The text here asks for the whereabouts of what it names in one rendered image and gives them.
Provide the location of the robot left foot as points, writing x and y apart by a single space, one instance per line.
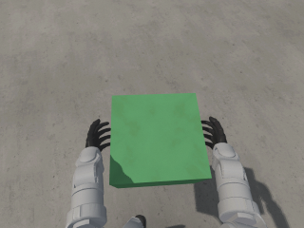
142 219

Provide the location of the left robot hand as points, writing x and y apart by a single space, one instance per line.
93 136

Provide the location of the left robot forearm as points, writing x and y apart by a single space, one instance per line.
87 208

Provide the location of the left robot shin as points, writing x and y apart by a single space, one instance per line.
136 220

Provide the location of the carton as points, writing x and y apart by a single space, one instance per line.
156 140

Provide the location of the right robot forearm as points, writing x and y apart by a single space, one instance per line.
234 193

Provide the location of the right robot hand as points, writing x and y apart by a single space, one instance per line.
216 130

